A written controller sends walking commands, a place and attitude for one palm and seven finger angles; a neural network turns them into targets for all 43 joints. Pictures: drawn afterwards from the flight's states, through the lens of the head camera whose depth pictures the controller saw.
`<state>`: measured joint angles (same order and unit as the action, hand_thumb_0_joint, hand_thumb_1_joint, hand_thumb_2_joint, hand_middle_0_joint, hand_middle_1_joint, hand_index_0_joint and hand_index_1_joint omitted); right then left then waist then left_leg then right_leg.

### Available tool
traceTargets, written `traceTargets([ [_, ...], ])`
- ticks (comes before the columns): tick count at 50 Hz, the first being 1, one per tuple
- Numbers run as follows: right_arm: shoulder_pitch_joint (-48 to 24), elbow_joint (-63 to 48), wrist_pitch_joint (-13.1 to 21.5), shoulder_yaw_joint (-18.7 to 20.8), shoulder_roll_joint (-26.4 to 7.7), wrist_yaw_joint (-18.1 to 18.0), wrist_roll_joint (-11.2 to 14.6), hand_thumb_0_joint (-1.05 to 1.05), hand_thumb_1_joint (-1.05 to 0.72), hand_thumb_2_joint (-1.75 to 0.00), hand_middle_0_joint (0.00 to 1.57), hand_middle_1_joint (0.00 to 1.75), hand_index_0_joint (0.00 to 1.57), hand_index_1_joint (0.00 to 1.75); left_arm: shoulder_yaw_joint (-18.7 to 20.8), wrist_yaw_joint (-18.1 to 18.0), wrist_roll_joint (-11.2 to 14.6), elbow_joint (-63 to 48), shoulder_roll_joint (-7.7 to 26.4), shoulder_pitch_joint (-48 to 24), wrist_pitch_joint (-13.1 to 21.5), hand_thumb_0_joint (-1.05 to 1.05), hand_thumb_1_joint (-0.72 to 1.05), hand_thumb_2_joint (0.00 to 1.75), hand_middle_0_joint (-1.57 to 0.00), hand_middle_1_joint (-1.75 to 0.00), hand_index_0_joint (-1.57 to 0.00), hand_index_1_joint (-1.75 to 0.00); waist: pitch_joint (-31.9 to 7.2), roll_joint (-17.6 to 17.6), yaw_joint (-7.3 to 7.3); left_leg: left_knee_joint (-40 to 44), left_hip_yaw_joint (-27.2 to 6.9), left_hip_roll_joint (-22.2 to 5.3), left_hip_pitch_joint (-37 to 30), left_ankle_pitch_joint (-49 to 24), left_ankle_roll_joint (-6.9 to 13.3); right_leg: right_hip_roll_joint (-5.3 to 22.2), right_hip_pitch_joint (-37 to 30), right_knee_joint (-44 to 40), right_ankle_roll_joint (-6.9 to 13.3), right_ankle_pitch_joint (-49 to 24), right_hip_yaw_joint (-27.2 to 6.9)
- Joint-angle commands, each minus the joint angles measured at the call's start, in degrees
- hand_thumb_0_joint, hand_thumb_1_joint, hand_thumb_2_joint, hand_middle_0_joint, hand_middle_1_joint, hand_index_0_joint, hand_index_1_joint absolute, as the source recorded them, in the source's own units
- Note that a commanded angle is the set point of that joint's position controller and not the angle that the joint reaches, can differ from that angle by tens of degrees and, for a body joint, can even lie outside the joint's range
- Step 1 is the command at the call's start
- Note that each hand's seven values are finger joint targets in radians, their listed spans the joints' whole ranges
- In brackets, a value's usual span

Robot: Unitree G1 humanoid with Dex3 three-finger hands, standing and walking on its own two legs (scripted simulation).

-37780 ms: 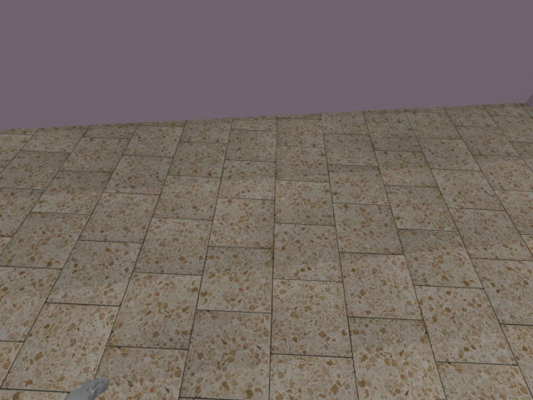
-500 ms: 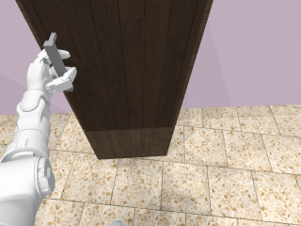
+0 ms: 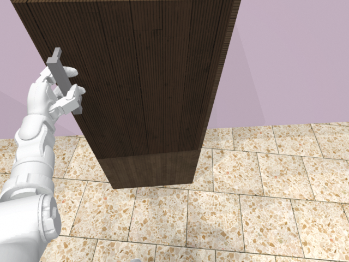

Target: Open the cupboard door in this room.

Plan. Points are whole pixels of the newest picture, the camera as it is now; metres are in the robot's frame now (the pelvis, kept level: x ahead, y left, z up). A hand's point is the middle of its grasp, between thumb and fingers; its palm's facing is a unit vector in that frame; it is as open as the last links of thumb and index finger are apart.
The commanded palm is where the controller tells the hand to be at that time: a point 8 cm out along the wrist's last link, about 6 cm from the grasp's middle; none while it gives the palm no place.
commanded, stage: pull the door open along its arc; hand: left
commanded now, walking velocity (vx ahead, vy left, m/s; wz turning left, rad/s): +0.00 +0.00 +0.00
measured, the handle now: (68, 83) +0.51 +0.24 +0.12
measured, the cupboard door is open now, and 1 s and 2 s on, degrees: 2 14 40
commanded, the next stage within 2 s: open thumb and fingers to let go in 1.40 s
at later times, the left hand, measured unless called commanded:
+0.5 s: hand (81, 109) +0.43 +0.19 +0.12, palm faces +0.46 -0.89 +0.04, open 5.7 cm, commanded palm +0.39 +0.23 +0.11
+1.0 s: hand (86, 121) +0.40 +0.17 +0.11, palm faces +0.47 -0.88 +0.02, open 5.6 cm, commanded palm +0.32 +0.19 +0.11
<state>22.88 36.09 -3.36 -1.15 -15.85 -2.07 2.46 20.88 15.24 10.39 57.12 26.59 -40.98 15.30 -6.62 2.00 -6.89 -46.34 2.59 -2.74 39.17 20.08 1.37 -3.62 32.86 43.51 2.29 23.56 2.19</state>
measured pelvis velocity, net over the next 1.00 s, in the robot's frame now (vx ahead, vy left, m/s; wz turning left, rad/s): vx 0.00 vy -0.01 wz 0.02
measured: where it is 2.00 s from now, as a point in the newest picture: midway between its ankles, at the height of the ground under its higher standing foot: outside the picture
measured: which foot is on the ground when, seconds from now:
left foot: down 0.00-1.00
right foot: down 0.00-1.00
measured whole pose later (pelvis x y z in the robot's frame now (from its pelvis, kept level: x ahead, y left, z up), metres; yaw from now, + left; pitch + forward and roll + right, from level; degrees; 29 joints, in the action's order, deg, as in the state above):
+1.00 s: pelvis +0.00 -0.01 +0.01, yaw +1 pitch +8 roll -1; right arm 22.2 40.4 -0.4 2.0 -14.4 0.3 -1.1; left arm 11.5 -22.4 4.5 32.0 6.2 -22.8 11.8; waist -6.9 2.7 -3.0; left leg -41.1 2.3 -1.9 31.0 18.0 0.8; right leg -3.1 24.9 39.1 2.6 22.2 2.4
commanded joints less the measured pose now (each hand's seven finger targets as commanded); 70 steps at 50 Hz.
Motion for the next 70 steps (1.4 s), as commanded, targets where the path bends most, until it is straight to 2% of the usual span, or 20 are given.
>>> traceTargets([
  [1,0.6,-7.71,2.24,3.27,-8.68,-0.17,0.39,0.0,-0.9,-0.9,0.2,0.3,0.2,0.3,2.13,1.24,3.14,-19.59,12.37,-11.18,3.35,0.0,0.9,0.9,-0.4,-1.35,-0.4,-1.35,-22.03,2.05,4.22,3.75,-2.14,2.48,-18.99,-21.09,1.76,0.21,-10.03,-5.27,-1.35,-30.0,-2.18],
  [5,-2.23,-9.78,3.2,3.49,-7.49,0.52,0.83,0.0,-0.9,-0.9,0.2,0.3,0.2,0.3,-0.36,0.6,5.25,-30.18,6.28,0.85,1.78,0.0,0.9,0.9,-0.4,-1.35,-0.4,-1.35,-20.12,0.76,5.73,4.89,-1.51,2.45,-20.71,-23.52,1.65,0.51,-11.94,-5.84,-1.72,-34.07,-1.83],
  [11,-2.65,-6.88,3.62,3.3,-8.03,-0.45,0.47,0.0,-0.9,-0.9,0.2,0.3,0.2,0.3,-1.23,-3.34,3.34,-29.05,6.79,-11.95,-0.41,0.0,0.9,0.9,-0.4,-1.35,-0.4,-1.35,-11.01,-1.68,1.59,5.54,-2.64,2.37,-19.63,-16.48,1.65,0.54,-5.34,-7.77,-2.01,-25.07,-1.64],
  [12,-3.02,-6.36,3.71,3.17,-7.82,-0.61,0.39,0.0,-0.9,-0.9,0.2,0.3,0.2,0.3,-2.07,-3.8,2.56,-27.39,6.2,-13.79,-0.64,0.0,0.9,0.9,-0.4,-1.35,-0.4,-1.35,-11.35,0.43,1.48,5.72,-3.09,2.43,-20.0,-15.37,1.36,0.81,-4.28,-7.69,-1.86,-23.06,-1.75],
  [13,-5.07,-6.28,4.48,2.8,-5.67,-0.7,-0.09,0.0,-0.9,-0.9,0.2,0.3,0.2,0.3,5.32,-11.65,6.16,-27.89,2.95,-15.03,-1.22,0.0,0.9,0.9,-0.4,-1.35,-0.4,-1.35,-10.38,-0.67,6.32,6.38,-3.42,2.61,-17.26,-14.49,0.62,0.73,-4.79,-8.17,-1.54,-19.8,-0.55],
  [14,-5.85,-5.94,5.12,2.67,-5.73,-0.3,-0.35,0.0,-0.9,-0.9,0.2,0.3,0.2,0.3,0.66,-15.58,4.39,-27.1,-1.6,-13.07,-1.9,0.0,0.9,0.9,-0.4,-1.35,-0.4,-1.35,-10.01,1.47,4.71,6.79,-3.64,2.38,-18.54,-12.88,0.05,0.7,-3.54,-7.88,-1.58,-17.0,-0.14],
  [15,-5.45,-5.49,5.57,2.77,-5.85,0.0,-0.61,0.0,-0.9,-0.9,0.2,0.3,0.2,0.3,0.61,-18.33,3.77,-26.59,-3.03,-13.03,-2.12,0.0,0.9,0.9,-0.4,-1.35,-0.4,-1.35,-10.78,1.36,4.67,6.78,-4.38,2.16,-19.34,-12.69,-0.26,0.64,-2.23,-7.5,-1.47,-15.69,0.39],
  [16,-4.97,-4.85,5.93,2.87,-5.89,0.13,-1.1,0.0,-0.9,-0.9,0.2,0.3,0.2,0.3,0.94,-20.96,2.91,-25.68,-3.3,-13.46,-2.19,0.0,0.9,0.9,-0.4,-1.35,-0.4,-1.35,-11.9,-1.57,4.37,6.28,-4.65,2.15,-18.98,-12.82,-0.08,0.6,-2.52,-7.29,-1.63,-15.4,0.47],
  [20,-5.64,-3.91,6.28,2.94,-5.16,1.06,-3.28,0.0,-0.9,-0.9,0.2,0.3,0.2,0.3,-0.64,-33.04,-4.21,-28.7,-5.69,-19.62,-2.27,0.0,0.9,0.9,-0.4,-1.35,-0.4,-1.35,-18.09,3.05,4.35,4.94,-4.92,2.23,-20.88,-15.89,-0.38,1.15,-1.85,-4.99,-1.39,-16.39,0.39],
  [23,-5.25,-3.28,5.7,3.11,-4.84,1.91,-4.79,0.0,-0.9,-0.9,0.2,0.3,0.2,0.3,-3.96,-41.0,-12.2,-27.07,-7.75,-20.74,-2.72,0.0,0.9,0.9,-0.4,-1.35,-0.4,-1.35,-18.83,3.42,3.35,4.27,-5.59,1.97,-19.87,-14.67,-0.39,1.13,0.96,-4.17,-1.26,-13.94,0.65],
  [24,-4.95,-2.98,5.58,3.37,-4.82,2.01,-4.97,0.0,-0.9,-0.9,0.2,0.3,0.2,0.3,-4.99,-42.23,-12.86,-26.86,-9.13,-21.32,-2.68,0.0,0.9,0.9,-0.4,-1.35,-0.4,-1.35,-19.26,2.1,2.44,4.12,-5.59,1.89,-20.05,-14.2,-0.37,1.01,0.96,-4.45,-1.32,-13.77,0.67],
  [28,-4.31,-2.26,5.2,3.86,-5.35,1.23,-4.8,0.0,-0.9,-0.9,0.2,0.3,0.2,0.3,-5.65,-41.63,-10.31,-23.95,-10.67,-24.44,-1.81,0.0,0.9,0.9,-0.4,-1.35,-0.4,-1.35,-18.53,-5.23,0.68,4.93,-4.77,2.08,-17.67,-10.82,-0.01,0.71,-2.59,-6.87,-1.77,-13.85,-0.23],
  [32,-3.35,-0.96,5.13,3.85,-5.13,0.56,-4.62,0.0,-0.9,-0.9,0.2,0.3,0.2,0.3,-5.18,-39.24,-10.26,-22.62,-8.24,-27.18,0.26,0.0,0.9,0.9,-0.4,-1.35,-0.4,-1.35,-18.83,-2.11,1.03,5.13,-3.99,2.3,-17.74,-11.24,0.3,1.09,-4.07,-7.44,-1.63,-15.81,-1.44],
  [35,-2.8,-0.78,5.23,3.81,-4.77,0.93,-4.64,0.0,-0.9,-0.9,0.2,0.3,0.2,0.3,-5.81,-38.66,-10.79,-22.05,-9.27,-23.42,1.71,0.0,0.9,0.9,-0.4,-1.35,-0.4,-1.35,-17.62,0.86,2.01,5.51,-3.82,2.37,-18.36,-11.86,0.28,1.03,-3.84,-7.68,-1.14,-15.58,-1.18],
  [42,-3.53,-2.26,5.89,4.44,-4.92,1.68,-4.0,0.0,-0.9,-0.9,0.2,0.3,0.2,0.3,-6.94,-37.11,-7.59,-27.83,-12.26,-10.76,2.76,0.0,0.9,0.9,-0.4,-1.35,-0.4,-1.35,-17.92,-0.97,4.5,7.22,-2.61,2.46,-18.89,-13.28,0.38,0.82,-8.84,-9.01,-1.1,-17.91,-1.14],
  [47,-5.82,-4.32,6.26,4.76,-4.87,2.24,-3.44,0.0,-0.9,-0.9,0.2,0.3,0.2,0.3,-11.1,-36.64,-5.79,-37.0,-17.11,2.11,0.63,0.0,0.9,0.9,-0.4,-1.35,-0.4,-1.35,-15.88,-2.17,6.05,8.58,-1.36,2.56,-20.34,-15.39,0.58,1.18,-12.27,-10.36,-1.38,-21.71,-1.13],
  [54,-12.02,-8.54,6.19,4.21,-3.4,2.7,-3.05,0.0,-0.9,-0.9,0.2,0.3,0.2,0.3,-20.93,-37.68,-5.44,-58.19,-26.18,21.41,-4.35,0.0,0.9,0.9,-0.4,-1.35,-0.4,-1.35,-11.54,-3.04,7.61,10.39,-1.28,1.95,-25.31,-18.76,0.47,1.84,-14.94,-11.28,-1.4,-24.22,-0.09],
  [60,-16.54,-12.4,4.89,3.06,-1.45,2.68,-3.41,0.0,-0.9,-0.9,0.2,0.3,0.2,0.3,-31.67,-40.18,-9.03,-77.09,-32.94,38.06,-9.9,0.0,0.9,0.9,-0.4,-1.35,-0.4,-1.35,-7.45,-4.49,7.05,10.9,-2.45,1.33,-28.17,-20.48,0.2,2.69,-15.32,-11.4,-1.35,-25.03,0.71],
  [67,-20.2,-14.66,1.29,1.78,0.21,3.82,-4.15,0.0,-0.9,-0.9,0.2,0.3,0.2,0.3,-39.85,-43.87,-16.24,-86.35,-36.08,53.93,-15.98,0.0,0.9,0.9,-0.4,-1.35,-0.4,-1.35,-4.46,-3.46,7.36,8.76,-3.65,1.51,-27.96,-21.46,0.26,3.45,-15.16,-10.68,-0.5,-27.18,0.44],
  [70,-22.76,-14.76,-0.1,1.01,0.79,4.11,-3.67,0.0,-0.9,-0.9,0.2,0.3,0.2,0.3,-39.57,-43.16,-12.98,-88.93,-36.92,58.78,-17.58,0.0,0.9,0.9,-0.4,-1.35,-0.4,-1.35,-4.93,-1.92,8.46,8.47,-3.45,1.92,-28.29,-20.91,-0.15,3.45,-16.85,-10.93,-0.39,-29.27,0.64],
])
